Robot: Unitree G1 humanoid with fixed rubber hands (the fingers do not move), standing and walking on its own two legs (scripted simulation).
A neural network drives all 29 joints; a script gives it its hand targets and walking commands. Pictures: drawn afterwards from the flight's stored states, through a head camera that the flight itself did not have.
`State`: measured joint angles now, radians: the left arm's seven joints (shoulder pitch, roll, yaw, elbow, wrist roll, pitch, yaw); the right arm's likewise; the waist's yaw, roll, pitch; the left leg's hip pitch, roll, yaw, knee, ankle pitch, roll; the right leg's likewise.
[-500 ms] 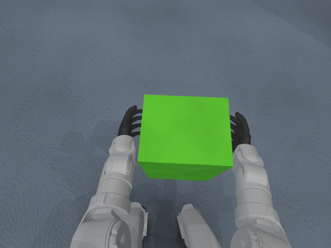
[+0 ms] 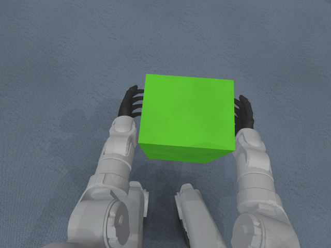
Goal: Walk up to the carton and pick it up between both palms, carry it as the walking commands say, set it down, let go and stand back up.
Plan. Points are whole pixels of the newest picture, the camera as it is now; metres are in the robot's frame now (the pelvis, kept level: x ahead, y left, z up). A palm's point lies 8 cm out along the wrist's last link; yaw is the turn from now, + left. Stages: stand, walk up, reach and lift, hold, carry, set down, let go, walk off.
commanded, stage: set down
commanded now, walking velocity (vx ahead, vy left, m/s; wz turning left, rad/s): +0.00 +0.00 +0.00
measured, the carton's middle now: (182, 127) +0.41 -0.06 -0.14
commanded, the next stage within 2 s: none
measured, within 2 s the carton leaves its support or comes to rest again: neither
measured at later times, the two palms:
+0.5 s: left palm (132, 117) +0.46 +0.08 -0.17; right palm (229, 129) +0.40 -0.20 -0.16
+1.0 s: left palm (137, 118) +0.48 +0.07 -0.26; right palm (221, 129) +0.43 -0.21 -0.25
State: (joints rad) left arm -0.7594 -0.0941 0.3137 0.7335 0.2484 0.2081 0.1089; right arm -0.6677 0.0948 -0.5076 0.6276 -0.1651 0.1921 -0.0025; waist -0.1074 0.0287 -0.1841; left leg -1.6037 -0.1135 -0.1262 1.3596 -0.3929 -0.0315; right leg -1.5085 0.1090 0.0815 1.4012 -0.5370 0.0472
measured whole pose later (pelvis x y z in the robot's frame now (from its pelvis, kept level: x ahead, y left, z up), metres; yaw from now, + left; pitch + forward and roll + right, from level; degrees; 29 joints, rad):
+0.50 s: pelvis -0.02 +0.00 -0.07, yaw -2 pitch +41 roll -3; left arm -0.96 -0.03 0.33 0.84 0.21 0.20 0.12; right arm -0.84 0.04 -0.51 0.70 -0.15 0.18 -0.04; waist -0.10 0.04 -0.14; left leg -1.89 -0.14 -0.13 1.63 -0.45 -0.05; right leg -1.79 0.14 0.08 1.67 -0.60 0.07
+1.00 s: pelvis -0.03 +0.00 -0.14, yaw -3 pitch +44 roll -3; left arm -1.14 0.03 0.34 0.86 0.19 0.21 0.13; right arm -1.02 0.00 -0.52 0.71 -0.16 0.21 -0.05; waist -0.09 0.04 -0.04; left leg -2.14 -0.17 -0.12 1.83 -0.46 -0.07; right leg -2.04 0.16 0.07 1.88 -0.62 0.09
